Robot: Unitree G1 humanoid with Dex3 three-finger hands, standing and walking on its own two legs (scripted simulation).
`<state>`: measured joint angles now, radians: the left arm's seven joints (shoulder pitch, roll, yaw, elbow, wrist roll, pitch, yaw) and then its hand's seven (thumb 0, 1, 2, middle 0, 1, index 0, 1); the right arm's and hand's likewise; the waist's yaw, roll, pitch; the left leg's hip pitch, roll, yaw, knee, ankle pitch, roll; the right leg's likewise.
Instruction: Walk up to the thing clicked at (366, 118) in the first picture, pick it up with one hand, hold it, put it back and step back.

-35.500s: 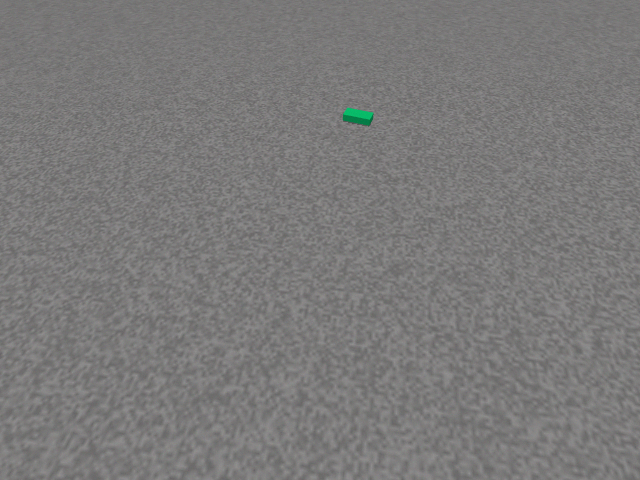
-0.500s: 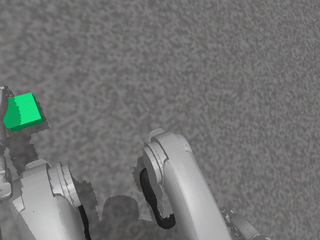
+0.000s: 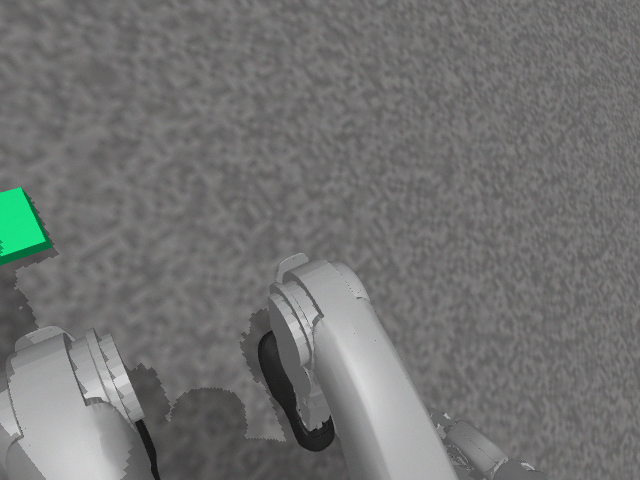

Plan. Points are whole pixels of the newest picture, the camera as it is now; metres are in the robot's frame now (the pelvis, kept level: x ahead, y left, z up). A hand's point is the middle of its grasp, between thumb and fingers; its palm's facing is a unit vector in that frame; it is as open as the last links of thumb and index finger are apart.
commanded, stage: rest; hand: left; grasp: from above
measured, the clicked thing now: out of the picture +0.43 +0.29 -0.27
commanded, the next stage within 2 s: open in 0.24 s
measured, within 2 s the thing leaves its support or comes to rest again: neither
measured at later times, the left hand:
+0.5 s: hand out of the picture +0.42 +0.30 -0.25, palm faces -0.43 -0.17 -0.88, open 10.3 cm
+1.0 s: hand out of the picture +0.43 +0.30 -0.25, palm faces -0.43 -0.16 -0.89, open 12.8 cm
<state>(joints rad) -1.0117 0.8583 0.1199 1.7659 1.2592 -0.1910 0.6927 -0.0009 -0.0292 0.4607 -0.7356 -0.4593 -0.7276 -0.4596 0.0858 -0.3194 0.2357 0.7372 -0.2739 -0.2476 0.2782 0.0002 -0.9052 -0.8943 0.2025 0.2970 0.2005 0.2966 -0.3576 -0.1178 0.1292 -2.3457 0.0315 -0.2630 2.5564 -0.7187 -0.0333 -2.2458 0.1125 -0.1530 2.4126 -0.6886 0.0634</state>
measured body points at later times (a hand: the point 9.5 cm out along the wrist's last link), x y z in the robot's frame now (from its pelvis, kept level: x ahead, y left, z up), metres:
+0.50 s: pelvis -0.01 +0.00 +0.00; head +0.26 +0.12 +0.34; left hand +0.44 +0.30 -0.20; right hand +0.05 -0.25 -0.06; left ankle +0.06 +0.14 -0.26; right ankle +0.11 -0.12 -0.26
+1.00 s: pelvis -0.01 +0.00 +0.00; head +0.26 +0.13 +0.34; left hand +0.45 +0.30 -0.20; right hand +0.05 -0.24 -0.05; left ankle +0.06 +0.14 -0.26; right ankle +0.11 -0.12 -0.26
